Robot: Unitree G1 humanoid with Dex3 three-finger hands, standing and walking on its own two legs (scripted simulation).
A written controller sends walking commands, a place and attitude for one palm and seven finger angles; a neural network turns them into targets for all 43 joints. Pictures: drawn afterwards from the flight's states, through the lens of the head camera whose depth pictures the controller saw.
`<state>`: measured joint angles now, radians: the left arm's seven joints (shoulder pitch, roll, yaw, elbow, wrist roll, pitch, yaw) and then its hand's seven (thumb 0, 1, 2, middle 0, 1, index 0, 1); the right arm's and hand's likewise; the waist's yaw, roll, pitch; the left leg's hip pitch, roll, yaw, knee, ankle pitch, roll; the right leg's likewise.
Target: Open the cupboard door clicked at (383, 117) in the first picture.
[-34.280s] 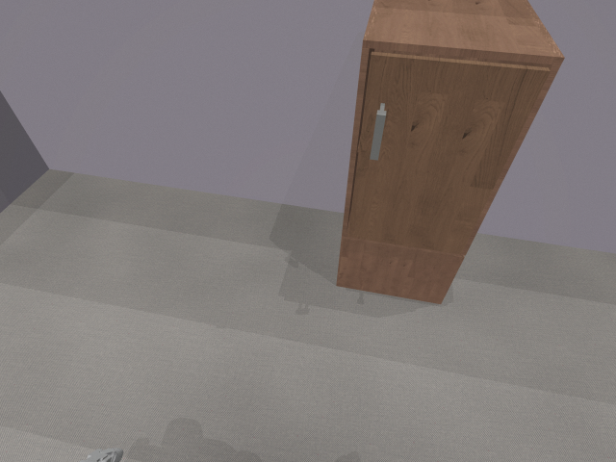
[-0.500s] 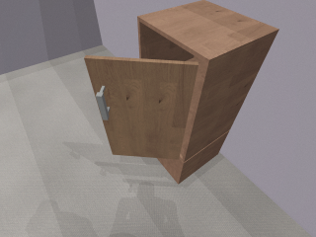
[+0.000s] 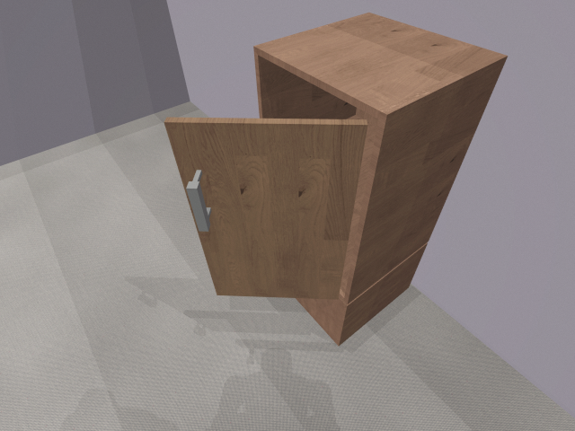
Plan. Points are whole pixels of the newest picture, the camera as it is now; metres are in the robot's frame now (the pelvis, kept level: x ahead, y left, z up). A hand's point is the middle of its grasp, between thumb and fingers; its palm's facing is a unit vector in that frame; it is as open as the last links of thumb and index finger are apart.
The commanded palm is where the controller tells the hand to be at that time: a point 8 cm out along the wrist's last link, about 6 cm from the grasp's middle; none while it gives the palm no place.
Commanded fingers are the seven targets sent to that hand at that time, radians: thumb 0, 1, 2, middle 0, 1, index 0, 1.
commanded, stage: look again from close up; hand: left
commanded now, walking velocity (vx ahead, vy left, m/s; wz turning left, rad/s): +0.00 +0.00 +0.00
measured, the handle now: (201, 200) +0.56 +0.22 -0.02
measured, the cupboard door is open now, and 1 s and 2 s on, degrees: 49 49 49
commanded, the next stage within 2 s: raise the hand with hooked fingers in 0.16 s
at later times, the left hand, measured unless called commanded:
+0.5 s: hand (166, 375) +0.20 +0.18 -0.01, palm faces +0.16 -0.99 -0.03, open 7.7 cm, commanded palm +0.12 +0.24 -0.06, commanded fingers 0.00 0.60 0.77 -0.22 -0.50 -0.22 -0.50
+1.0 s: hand (160, 383) +0.20 +0.20 -0.05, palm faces -0.03 -1.00 -0.05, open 10.5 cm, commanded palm +0.17 +0.26 -0.04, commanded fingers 0.00 0.01 0.52 -0.26 -0.87 -0.26 -0.87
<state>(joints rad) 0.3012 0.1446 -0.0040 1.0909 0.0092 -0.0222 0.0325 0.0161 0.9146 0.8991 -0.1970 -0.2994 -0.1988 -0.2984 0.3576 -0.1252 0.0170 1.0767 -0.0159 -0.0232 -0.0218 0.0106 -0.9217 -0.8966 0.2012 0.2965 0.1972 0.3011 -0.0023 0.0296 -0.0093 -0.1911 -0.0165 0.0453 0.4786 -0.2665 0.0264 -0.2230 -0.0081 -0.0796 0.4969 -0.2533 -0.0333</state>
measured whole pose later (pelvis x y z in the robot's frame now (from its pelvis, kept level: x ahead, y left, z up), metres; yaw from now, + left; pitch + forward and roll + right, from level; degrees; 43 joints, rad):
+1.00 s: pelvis -0.02 -0.02 -0.09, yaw +1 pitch +15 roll -2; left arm 0.31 0.28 0.26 0.10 -0.33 -0.36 -0.42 0.01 0.23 0.62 -0.25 -0.73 -0.25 -0.73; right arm 0.21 -0.18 0.03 0.58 0.04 -0.20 -0.05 0.01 -0.90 -0.90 0.21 0.30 0.20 0.30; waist 0.01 0.03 -0.12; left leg -0.91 0.03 -0.02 1.18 -0.54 0.00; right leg -0.89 0.00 -0.15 1.13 -0.50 -0.07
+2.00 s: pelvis -0.01 +0.02 -0.06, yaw +0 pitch +13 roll -3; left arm -0.03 0.43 0.43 0.44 -0.37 -0.32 -0.54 -0.01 -0.50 0.30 -0.30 -1.20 -0.30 -1.20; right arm 0.30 -0.29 0.03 0.54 0.04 -0.19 -0.05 0.01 -0.90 -0.90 0.21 0.30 0.20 0.30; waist -0.01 0.01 -0.10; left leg -0.77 0.01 0.02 1.02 -0.48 0.05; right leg -0.76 0.00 -0.10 0.95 -0.42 -0.02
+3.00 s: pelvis -0.01 +0.01 -0.07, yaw -1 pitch +16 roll -2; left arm -0.35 0.49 0.45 0.74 -0.29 -0.34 -0.52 -0.01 -0.50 0.30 -0.30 -1.20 -0.30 -1.20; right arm 0.32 -0.29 0.04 0.56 0.04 -0.11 -0.05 0.01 -0.90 -0.90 0.21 0.30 0.20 0.30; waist -0.05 0.01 -0.11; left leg -0.85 0.02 0.03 1.05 -0.49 0.04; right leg -0.84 0.01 -0.09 0.99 -0.43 -0.03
